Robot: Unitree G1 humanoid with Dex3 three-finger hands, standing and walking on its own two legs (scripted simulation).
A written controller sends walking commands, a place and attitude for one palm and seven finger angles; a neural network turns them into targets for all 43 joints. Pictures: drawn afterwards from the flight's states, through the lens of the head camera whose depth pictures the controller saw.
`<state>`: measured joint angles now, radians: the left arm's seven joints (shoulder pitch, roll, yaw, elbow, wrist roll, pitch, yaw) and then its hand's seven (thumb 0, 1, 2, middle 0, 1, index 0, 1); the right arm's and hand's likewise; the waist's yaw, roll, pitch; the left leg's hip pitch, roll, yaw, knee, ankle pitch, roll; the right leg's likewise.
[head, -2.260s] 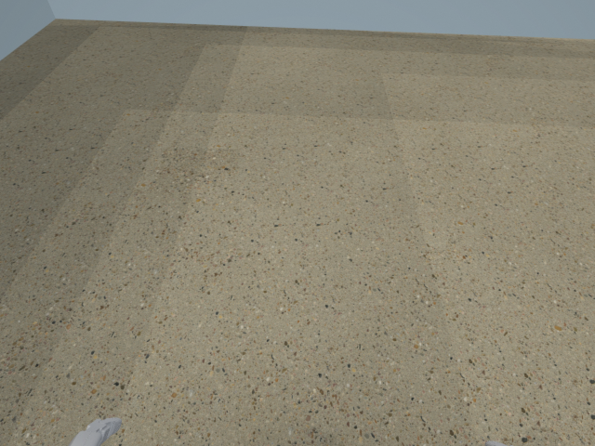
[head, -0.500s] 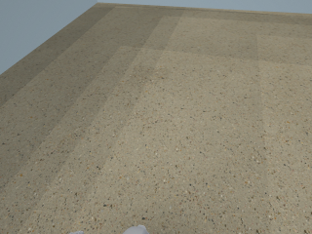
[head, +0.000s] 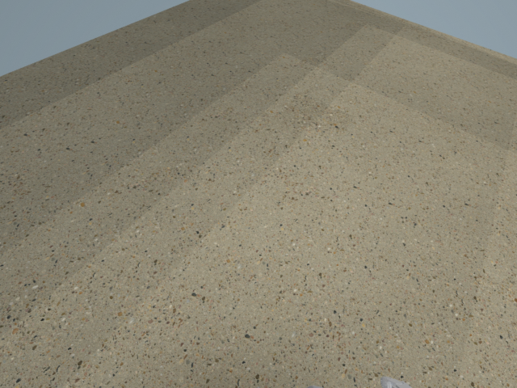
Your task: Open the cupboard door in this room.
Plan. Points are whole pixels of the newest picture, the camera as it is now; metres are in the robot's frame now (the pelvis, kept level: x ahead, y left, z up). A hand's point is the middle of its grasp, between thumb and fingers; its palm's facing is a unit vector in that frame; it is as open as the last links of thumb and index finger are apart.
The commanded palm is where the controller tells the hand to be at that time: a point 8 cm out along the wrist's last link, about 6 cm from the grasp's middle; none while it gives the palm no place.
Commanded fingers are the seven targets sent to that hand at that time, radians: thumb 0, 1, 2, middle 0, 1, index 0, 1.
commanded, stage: turn or walk to find it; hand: left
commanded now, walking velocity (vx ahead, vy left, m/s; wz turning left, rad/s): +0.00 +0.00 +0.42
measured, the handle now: out of the picture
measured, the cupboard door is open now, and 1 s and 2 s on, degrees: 0 0 0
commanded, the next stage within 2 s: stand and wait in 0.86 s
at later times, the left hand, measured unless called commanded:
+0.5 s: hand out of the picture +0.05 +0.18 -0.14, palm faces +0.18 -0.94 -0.28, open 7.4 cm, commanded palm none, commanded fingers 0.00 0.90 0.90 -0.20 -0.30 -0.20 -0.30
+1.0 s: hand out of the picture -0.15 +0.17 -0.18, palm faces +0.47 -0.85 -0.23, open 7.4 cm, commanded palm none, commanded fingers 0.00 0.90 0.90 -0.20 -0.30 -0.20 -0.30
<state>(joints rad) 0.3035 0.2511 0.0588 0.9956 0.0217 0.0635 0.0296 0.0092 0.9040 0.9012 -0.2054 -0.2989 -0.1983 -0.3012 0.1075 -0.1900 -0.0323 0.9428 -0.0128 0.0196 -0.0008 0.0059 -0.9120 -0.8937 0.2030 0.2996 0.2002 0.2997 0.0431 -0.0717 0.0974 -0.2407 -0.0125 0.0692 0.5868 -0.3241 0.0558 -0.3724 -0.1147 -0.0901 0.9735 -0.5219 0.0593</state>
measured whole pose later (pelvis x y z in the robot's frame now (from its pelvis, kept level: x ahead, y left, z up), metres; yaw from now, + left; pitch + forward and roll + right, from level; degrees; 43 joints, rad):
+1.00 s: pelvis -0.07 -0.02 +0.00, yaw +25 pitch -1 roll -1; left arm 0.30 0.22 0.05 0.99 0.02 0.02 0.03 0.01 0.90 0.90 -0.21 -0.30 -0.20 -0.30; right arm 0.14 -0.23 -0.05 0.98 -0.01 0.04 0.00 0.01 -0.91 -0.89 0.20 0.30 0.20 0.30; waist 0.03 -0.03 0.07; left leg -0.23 0.02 0.06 0.57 -0.32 -0.02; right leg -0.25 -0.13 -0.25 0.61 -0.31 0.02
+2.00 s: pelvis -0.12 -0.03 +0.01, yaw +25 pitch -2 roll +0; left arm 0.32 0.09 0.00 1.14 0.01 0.00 0.04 0.01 0.91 0.90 -0.20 -0.30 -0.20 -0.30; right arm 0.36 -0.10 -0.01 1.17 -0.01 0.01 -0.03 0.01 -0.91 -0.89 0.20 0.30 0.20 0.30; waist -0.02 0.00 0.03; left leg -0.24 0.00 0.07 0.45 -0.18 0.03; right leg -0.18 -0.03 -0.08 0.46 -0.24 -0.01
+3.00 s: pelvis -0.11 -0.02 +0.00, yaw +30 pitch -1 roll -1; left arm 0.25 0.16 0.04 1.08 0.02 0.02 0.04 0.01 0.91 0.90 -0.20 -0.30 -0.20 -0.30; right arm 0.26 -0.15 -0.03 1.08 -0.02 0.02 -0.02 0.01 -0.92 -0.89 0.20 0.30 0.20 0.30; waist 0.00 -0.01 0.06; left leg -0.32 -0.04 0.00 0.60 -0.26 0.05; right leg -0.21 -0.07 -0.17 0.57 -0.33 0.01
